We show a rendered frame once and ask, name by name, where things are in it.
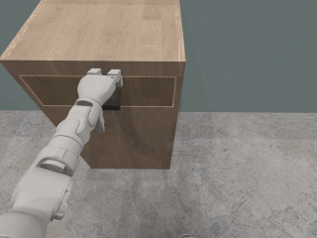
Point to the cabinet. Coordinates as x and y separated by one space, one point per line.
139 37

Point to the left robot forearm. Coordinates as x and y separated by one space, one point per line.
62 152

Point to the left robot upper arm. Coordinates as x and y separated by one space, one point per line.
44 196

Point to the drawer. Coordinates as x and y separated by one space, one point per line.
137 90

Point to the left robot hand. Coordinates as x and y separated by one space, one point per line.
99 88

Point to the handle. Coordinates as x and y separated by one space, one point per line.
113 104

